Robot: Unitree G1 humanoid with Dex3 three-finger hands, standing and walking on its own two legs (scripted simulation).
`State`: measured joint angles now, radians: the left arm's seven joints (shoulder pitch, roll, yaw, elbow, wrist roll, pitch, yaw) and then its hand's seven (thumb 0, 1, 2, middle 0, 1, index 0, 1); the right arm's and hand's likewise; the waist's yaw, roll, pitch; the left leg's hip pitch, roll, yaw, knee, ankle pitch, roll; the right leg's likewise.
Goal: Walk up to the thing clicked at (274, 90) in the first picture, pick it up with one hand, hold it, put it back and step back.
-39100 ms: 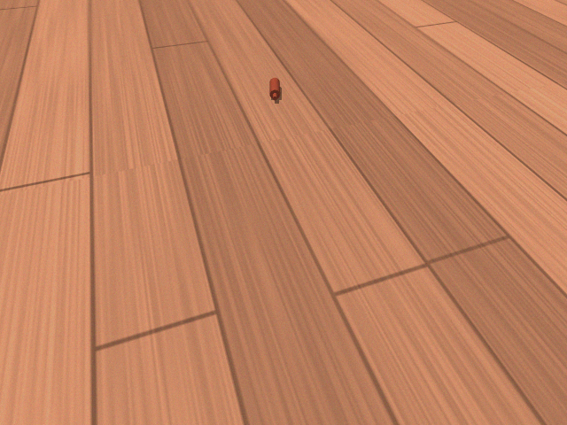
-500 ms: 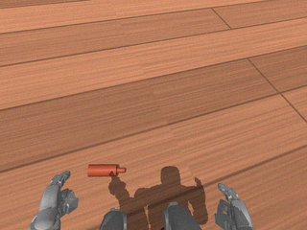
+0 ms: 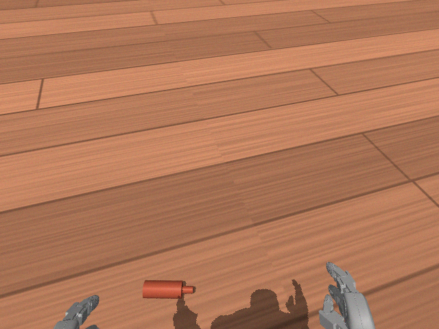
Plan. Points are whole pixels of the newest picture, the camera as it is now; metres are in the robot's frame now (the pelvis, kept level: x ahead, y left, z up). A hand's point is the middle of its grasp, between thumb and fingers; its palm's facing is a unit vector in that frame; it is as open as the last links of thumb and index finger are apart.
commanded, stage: home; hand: left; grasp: from above
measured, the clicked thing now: (168, 289) +0.46 +0.16 -0.69
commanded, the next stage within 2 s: stand in 1.82 s
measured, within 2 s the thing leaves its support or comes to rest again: neither
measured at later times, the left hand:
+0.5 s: hand out of the picture +0.16 +0.17 -0.05, palm faces +0.04 -0.98 -0.21, open 7.4 cm
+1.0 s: hand out of the picture +0.16 +0.18 -0.05, palm faces +0.04 -0.98 -0.21, open 7.4 cm
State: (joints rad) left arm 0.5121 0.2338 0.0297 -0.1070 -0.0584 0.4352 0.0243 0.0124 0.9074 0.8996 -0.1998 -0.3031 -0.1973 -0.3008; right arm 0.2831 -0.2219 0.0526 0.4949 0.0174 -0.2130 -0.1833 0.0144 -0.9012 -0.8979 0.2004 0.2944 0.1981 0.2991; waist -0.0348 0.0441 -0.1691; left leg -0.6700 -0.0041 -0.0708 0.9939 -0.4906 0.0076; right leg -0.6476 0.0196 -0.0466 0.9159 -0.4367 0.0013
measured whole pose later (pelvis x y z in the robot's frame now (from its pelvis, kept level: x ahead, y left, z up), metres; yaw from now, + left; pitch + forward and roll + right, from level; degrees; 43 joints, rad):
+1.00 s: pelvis +0.00 +0.00 +0.00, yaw +0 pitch +9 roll -3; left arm 0.50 0.24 0.03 -0.12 -0.05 0.43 0.02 0.01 0.91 0.90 -0.20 -0.30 -0.20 -0.30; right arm 0.30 -0.22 0.05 0.53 0.01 -0.24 -0.19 0.02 -0.90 -0.90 0.20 0.29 0.20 0.30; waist -0.03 0.04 -0.16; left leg -0.67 0.00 -0.07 1.00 -0.50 0.00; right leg -0.65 0.02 -0.04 0.93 -0.44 0.00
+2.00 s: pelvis +0.00 +0.00 +0.01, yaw +0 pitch +5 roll -1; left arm 0.33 0.26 0.00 0.21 0.03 0.21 0.03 0.01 0.90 0.90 -0.20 -0.30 -0.20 -0.30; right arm 0.22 -0.25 0.02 0.67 -0.08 -0.13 -0.10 0.01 -0.90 -0.90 0.20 0.29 0.20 0.30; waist 0.01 0.00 -0.05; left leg -0.55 -0.02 -0.05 0.94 -0.47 0.01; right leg -0.55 0.00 -0.02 0.91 -0.44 -0.01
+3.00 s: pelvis +0.00 -0.01 +0.06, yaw +1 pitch -4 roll +0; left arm 0.12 0.30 0.04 1.17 0.03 -0.01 0.02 0.01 0.91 0.90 -0.20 -0.30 -0.20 -0.30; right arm 0.14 -0.31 -0.02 1.13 -0.02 0.00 -0.02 0.01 -0.90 -0.90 0.20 0.29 0.20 0.30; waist 0.02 0.02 0.07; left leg -0.08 -0.02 -0.07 0.34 -0.18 0.00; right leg -0.09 0.00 -0.03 0.34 -0.17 -0.01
